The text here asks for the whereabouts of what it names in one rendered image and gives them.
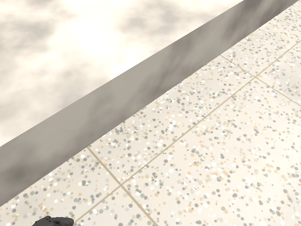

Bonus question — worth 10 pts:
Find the left robot hand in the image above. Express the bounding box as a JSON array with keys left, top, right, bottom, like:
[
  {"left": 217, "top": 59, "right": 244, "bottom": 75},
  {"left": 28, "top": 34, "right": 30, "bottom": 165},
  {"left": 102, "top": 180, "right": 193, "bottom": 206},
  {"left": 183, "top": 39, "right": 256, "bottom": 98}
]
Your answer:
[{"left": 32, "top": 216, "right": 74, "bottom": 226}]

